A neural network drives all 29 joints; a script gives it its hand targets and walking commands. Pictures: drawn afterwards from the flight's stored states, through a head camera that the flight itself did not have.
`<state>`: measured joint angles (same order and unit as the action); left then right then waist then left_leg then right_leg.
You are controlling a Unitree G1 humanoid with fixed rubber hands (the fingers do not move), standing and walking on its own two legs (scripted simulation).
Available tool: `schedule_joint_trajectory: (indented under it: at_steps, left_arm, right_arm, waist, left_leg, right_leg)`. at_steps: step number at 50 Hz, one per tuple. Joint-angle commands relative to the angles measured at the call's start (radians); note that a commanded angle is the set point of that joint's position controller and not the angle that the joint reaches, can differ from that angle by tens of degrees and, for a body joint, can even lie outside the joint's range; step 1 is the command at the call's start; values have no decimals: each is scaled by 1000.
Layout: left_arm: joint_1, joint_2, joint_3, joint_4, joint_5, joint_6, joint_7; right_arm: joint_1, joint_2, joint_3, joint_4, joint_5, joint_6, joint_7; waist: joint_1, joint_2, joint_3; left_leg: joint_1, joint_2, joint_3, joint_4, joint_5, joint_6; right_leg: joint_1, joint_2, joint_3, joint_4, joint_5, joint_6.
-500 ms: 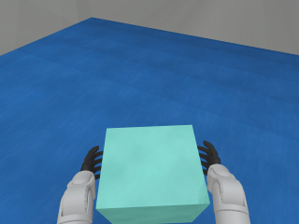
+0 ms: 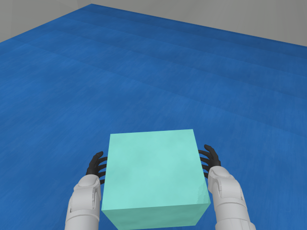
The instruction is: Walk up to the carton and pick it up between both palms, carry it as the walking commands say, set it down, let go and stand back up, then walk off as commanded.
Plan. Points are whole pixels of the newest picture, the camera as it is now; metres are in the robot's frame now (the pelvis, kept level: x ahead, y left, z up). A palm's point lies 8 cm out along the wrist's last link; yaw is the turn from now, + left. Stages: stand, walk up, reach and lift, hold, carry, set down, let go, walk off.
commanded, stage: set down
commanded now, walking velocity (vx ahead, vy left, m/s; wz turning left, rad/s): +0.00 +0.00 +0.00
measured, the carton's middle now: (154, 181) +0.29 +0.00 -0.08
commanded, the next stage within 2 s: none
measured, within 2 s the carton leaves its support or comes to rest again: neither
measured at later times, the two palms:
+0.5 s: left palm (94, 182) +0.29 +0.19 -0.09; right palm (199, 175) +0.31 -0.14 -0.09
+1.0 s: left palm (104, 186) +0.32 +0.18 -0.19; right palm (195, 177) +0.34 -0.15 -0.18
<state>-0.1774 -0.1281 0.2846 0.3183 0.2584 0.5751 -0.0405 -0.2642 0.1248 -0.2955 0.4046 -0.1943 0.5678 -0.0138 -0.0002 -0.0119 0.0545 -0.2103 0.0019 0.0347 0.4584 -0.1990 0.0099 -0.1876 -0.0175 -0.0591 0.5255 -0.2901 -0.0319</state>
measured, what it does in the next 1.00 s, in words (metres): lowers itself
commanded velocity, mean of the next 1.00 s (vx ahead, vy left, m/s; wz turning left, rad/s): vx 0.00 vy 0.00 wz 0.00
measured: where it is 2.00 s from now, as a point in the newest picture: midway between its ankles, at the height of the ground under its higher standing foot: outside the picture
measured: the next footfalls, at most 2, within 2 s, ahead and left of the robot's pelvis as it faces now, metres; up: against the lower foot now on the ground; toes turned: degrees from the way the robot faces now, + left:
none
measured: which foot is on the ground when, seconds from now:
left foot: down 0.00-1.00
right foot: down 0.00-1.00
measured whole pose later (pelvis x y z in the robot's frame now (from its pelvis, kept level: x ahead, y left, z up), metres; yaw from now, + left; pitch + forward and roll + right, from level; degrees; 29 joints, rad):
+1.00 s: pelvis -0.06 +0.01 -0.10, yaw +0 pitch +32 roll -2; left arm -0.56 -0.12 0.42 0.39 0.26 0.29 -0.02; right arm -0.67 0.10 -0.50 0.55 -0.23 0.24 0.07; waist 0.00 -0.01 -0.05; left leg -1.32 0.01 -0.02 1.04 -0.29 0.01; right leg -1.26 0.00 -0.06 1.06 -0.36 -0.03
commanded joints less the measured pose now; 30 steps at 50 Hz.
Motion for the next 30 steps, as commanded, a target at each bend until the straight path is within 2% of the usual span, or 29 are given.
schedule_joint_trajectory:
  at_steps: [1, 2, 4, 5, 6, 7, 8, 9, 10, 12, 13, 14, 15, 17, 18, 19, 20, 21, 22, 23, 24, 25, 26, 28, 29, 30]
  left_arm:
    - [-717, -830, -458, 32, -174, -105, -233]
    - [-690, -809, -445, 43, -156, -113, -226]
    - [-680, -790, -391, 71, -127, -121, -220]
    - [-684, -799, -403, 67, -127, -133, -218]
    - [-637, -802, -390, 92, -113, -138, -215]
    - [-606, -796, -368, 113, -98, -147, -216]
    - [-609, -790, -371, 92, -96, -165, -213]
    - [-622, -786, -375, 80, -95, -180, -205]
    - [-574, -784, -378, 78, -94, -197, -204]
    - [-547, -796, -396, 91, -98, -229, -187]
    - [-546, -798, -402, 96, -92, -245, -187]
    - [-550, -802, -416, 64, -101, -269, -172]
    - [-553, -799, -435, 66, -111, -285, -167]
    - [-511, -833, -472, 66, -110, -329, -148]
    - [-539, -819, -483, 45, -113, -349, -138]
    - [-518, -818, -487, 60, -108, -362, -123]
    - [-524, -832, -481, 78, -97, -372, -110]
    - [-503, -845, -484, 89, -97, -377, -100]
    - [-504, -828, -494, 69, -97, -398, -89]
    - [-517, -836, -517, 47, -106, -410, -79]
    - [-562, -832, -535, 31, -110, -416, -78]
    - [-570, -800, -498, 49, -91, -424, -73]
    - [-588, -830, -533, 40, -100, -428, -73]
    - [-615, -824, -521, 56, -95, -432, -81]
    - [-663, -804, -526, 47, -91, -433, -78]
    - [-700, -787, -514, 63, -88, -430, -82]
  right_arm:
    - [-600, 910, 451, 58, 86, -97, 270]
    - [-552, 903, 441, 84, 82, -106, 275]
    - [-507, 864, 379, 156, 46, -110, 282]
    - [-485, 852, 364, 172, 34, -124, 281]
    - [-461, 846, 361, 162, 25, -134, 278]
    - [-450, 830, 347, 154, 10, -149, 275]
    - [-448, 826, 347, 149, 15, -164, 278]
    - [-441, 819, 338, 162, 12, -175, 280]
    - [-425, 811, 351, 139, 9, -190, 277]
    - [-422, 794, 355, 134, 24, -228, 275]
    - [-401, 780, 340, 138, 6, -243, 274]
    - [-404, 757, 340, 147, 15, -267, 277]
    - [-374, 738, 333, 146, -4, -284, 273]
    - [-411, 711, 364, 116, 18, -333, 279]
    - [-402, 694, 351, 118, 15, -355, 277]
    - [-402, 677, 346, 147, 26, -372, 282]
    - [-452, 636, 341, 126, 25, -391, 290]
    - [-407, 621, 322, 167, 8, -396, 295]
    - [-449, 613, 348, 146, 25, -419, 297]
    - [-426, 600, 337, 154, 23, -426, 307]
    - [-447, 605, 351, 153, 25, -433, 304]
    - [-463, 600, 328, 177, 20, -439, 306]
    - [-470, 593, 328, 163, 8, -444, 305]
    - [-501, 582, 321, 156, -5, -450, 303]
    - [-554, 596, 342, 161, 7, -452, 301]
    - [-572, 594, 322, 181, 5, -449, 301]
  waist:
    - [5, -44, -250]
    - [6, -32, -232]
    - [5, -11, -227]
    - [-15, -12, -238]
    - [-17, 10, -246]
    - [-32, -2, -288]
    - [-18, 10, -322]
    - [-22, 18, -332]
    - [-34, -9, -370]
    - [-33, 20, -410]
    - [-48, 27, -433]
    - [-43, 58, -456]
    - [-81, 55, -493]
    - [-55, 66, -570]
    - [-78, 98, -599]
    - [-60, 104, -598]
    - [-53, 127, -629]
    - [-75, 130, -624]
    - [-56, 143, -654]
    - [-78, 126, -704]
    - [-91, 132, -703]
    - [-66, 144, -703]
    - [-112, 143, -737]
    - [-127, 130, -741]
    - [-107, 125, -728]
    - [-94, 142, -728]
  left_leg:
    - [-8, -75, -117, 45, 10, 41]
    - [-29, -70, -120, 53, 63, 41]
    - [-45, -70, -117, 56, 82, 33]
    - [-37, -73, -120, 65, 120, 30]
    - [-56, -78, -120, 73, 160, 26]
    - [-41, -77, -126, 77, 176, 32]
    - [-65, -75, -124, 86, 205, 29]
    - [-80, -73, -128, 98, 254, 25]
    - [-79, -78, -136, 112, 310, 25]
    - [-93, -80, -136, 126, 377, 16]
    - [-103, -85, -138, 141, 397, 14]
    - [-92, -75, -149, 142, 450, 8]
    - [-83, -72, -161, 153, 477, 4]
    - [-71, -67, -174, 197, 579, -4]
    - [-74, -65, -177, 206, 609, -12]
    - [-39, -47, -192, 216, 702, -13]
    - [-11, -45, -202, 228, 679, -20]
    - [6, -41, -206, 244, 701, -28]
    - [18, -42, -211, 271, 685, -30]
    - [65, -22, -233, 284, 742, -33]
    - [16, -29, -226, 296, 681, -32]
    - [-15, -35, -212, 305, 645, -33]
    - [-23, -45, -212, 313, 569, -41]
    - [-130, -52, -195, 341, 494, -43]
    - [-210, -65, -177, 334, 386, -38]
    - [-254, -71, -159, 339, 316, -36]
  right_leg:
    - [-108, 63, 167, -70, 54, -1]
    - [-123, 67, 160, -55, 116, -2]
    - [-135, 71, 163, -55, 125, -10]
    - [-155, 78, 164, -49, 169, -12]
    - [-139, 76, 166, -43, 228, -11]
    - [-147, 78, 159, -34, 243, -8]
    - [-133, 78, 169, -18, 283, -9]
    - [-151, 80, 174, -2, 329, -13]
    - [-133, 82, 173, 8, 397, -7]
    - [-179, 91, 171, 34, 449, -6]
    - [-200, 90, 171, 38, 476, -8]
    - [-248, 94, 176, 59, 475, -12]
    - [-265, 101, 165, 68, 490, -14]
    - [-347, 114, 159, 107, 464, -6]
    - [-375, 117, 155, 119, 472, -13]
    - [-470, 124, 147, 135, 442, -5]
    - [-537, 131, 147, 152, 361, -13]
    - [-592, 129, 139, 151, 341, -18]
    - [-640, 129, 146, 170, 315, -21]
    - [-710, 136, 129, 188, 288, -14]
    - [-687, 135, 137, 200, 285, -22]
    - [-729, 134, 130, 210, 277, -19]
    - [-758, 136, 119, 222, 245, -23]
    - [-756, 137, 120, 251, 263, -29]
    - [-726, 135, 123, 270, 224, -25]
    - [-746, 131, 127, 281, 192, -26]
